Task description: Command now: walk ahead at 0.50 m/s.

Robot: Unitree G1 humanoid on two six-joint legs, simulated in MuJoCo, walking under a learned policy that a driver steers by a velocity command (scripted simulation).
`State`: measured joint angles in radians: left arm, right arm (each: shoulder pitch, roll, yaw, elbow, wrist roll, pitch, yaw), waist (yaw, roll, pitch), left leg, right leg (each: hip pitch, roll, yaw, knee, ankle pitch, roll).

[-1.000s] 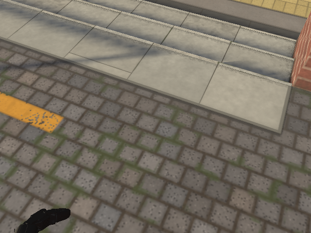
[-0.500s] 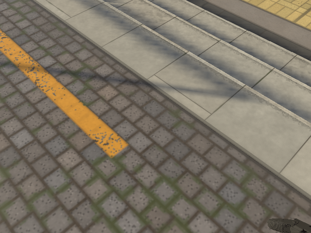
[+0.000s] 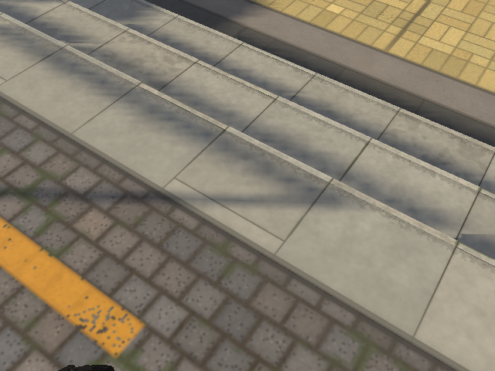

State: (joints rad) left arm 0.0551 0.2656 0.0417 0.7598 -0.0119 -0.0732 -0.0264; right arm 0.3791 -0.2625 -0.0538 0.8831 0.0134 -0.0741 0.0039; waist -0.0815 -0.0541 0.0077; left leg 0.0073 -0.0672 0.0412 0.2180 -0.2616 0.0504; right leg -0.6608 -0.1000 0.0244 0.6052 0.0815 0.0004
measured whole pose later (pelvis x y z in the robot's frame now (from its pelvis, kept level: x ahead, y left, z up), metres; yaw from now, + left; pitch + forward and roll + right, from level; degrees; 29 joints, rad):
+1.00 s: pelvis +0.54 +0.00 +0.00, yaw -14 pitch +1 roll +2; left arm 0.16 0.29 0.08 0.78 0.01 -0.03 -0.02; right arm 0.31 -0.26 -0.07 0.92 -0.04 -0.10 0.00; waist -0.06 -0.04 0.01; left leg -0.02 -0.01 0.21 0.24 -0.23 0.02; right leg -0.70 -0.12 0.05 0.86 -0.02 -0.01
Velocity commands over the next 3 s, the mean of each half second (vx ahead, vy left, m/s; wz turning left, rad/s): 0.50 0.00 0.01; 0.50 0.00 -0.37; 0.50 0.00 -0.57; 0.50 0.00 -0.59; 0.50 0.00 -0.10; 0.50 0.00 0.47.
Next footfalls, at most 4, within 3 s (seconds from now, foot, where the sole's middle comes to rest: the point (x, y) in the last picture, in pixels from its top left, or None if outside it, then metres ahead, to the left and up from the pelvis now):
0.12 right None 0.26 -0.14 -0.78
0.66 left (194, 352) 0.54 0.11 -0.78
1.22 right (308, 262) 0.80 -0.24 -0.78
1.64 left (280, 180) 1.13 -0.20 -0.78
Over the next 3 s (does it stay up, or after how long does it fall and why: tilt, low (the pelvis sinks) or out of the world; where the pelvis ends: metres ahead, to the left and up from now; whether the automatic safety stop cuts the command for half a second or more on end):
stays up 1.52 -0.83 -0.22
